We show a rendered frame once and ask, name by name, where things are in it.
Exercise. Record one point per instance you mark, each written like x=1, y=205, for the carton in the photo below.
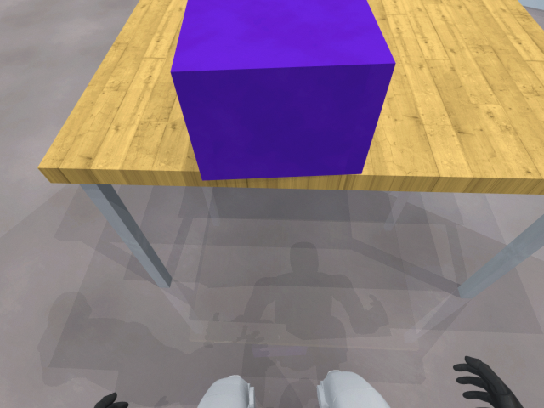
x=280, y=88

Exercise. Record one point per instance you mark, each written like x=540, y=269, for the table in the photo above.
x=464, y=113

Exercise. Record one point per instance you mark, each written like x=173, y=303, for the robot right thigh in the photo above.
x=346, y=389

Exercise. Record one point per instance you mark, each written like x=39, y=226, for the right robot hand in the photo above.
x=498, y=393

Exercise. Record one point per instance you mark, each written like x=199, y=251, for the robot left thigh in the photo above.
x=229, y=392

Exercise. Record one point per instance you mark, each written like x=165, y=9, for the robot thigh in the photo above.
x=346, y=389
x=229, y=392

